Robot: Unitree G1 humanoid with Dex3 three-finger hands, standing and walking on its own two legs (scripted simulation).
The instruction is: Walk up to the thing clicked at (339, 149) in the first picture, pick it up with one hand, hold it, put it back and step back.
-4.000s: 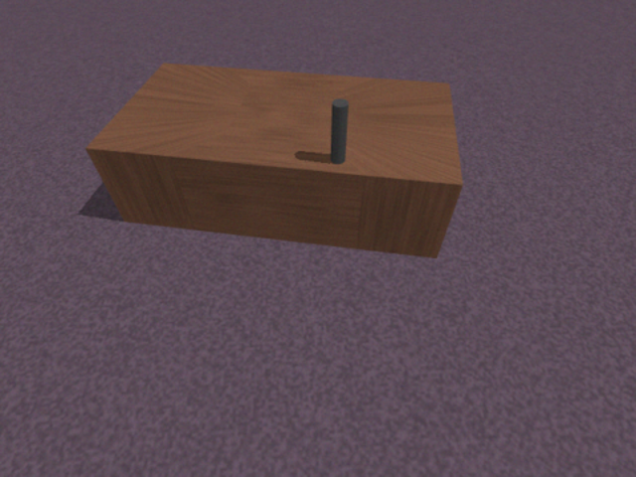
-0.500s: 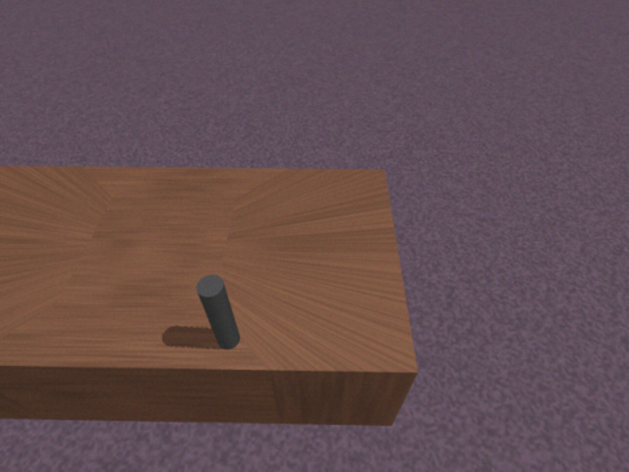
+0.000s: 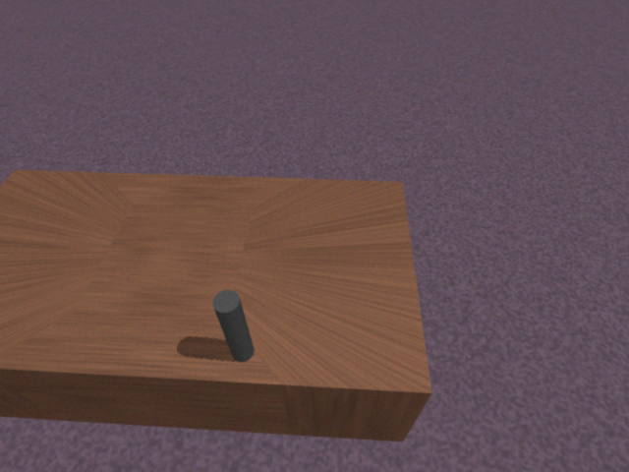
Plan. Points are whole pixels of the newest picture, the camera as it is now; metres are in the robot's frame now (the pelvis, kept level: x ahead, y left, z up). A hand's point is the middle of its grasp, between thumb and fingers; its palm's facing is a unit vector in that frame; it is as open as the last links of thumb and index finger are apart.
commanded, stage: walk up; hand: left
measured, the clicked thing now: (235, 328) +0.46 +0.19 -0.28
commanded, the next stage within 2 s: stand in 0.84 s
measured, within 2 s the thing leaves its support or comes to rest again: neither
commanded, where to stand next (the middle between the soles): +0.06 +0.00 m, yaw -2 degrees
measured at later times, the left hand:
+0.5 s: hand out of the picture +0.09 +0.24 -0.15, palm faces -0.01 -0.94 -0.34, open 7.4 cm
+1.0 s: hand out of the picture +0.09 +0.24 -0.15, palm faces +0.00 -0.94 -0.34, open 7.4 cm
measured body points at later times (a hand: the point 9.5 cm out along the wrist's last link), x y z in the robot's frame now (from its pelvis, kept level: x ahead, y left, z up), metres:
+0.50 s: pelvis +0.00 -0.01 +0.00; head +0.02 -0.02 +0.45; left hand +0.09 +0.29 -0.13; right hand +0.07 -0.31 -0.14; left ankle -0.01 +0.13 -0.74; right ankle +0.05 -0.14 -0.74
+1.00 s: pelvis +0.01 -0.01 +0.00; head +0.02 -0.01 +0.45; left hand +0.09 +0.29 -0.13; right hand +0.09 -0.31 -0.13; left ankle -0.01 +0.13 -0.74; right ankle +0.05 -0.14 -0.74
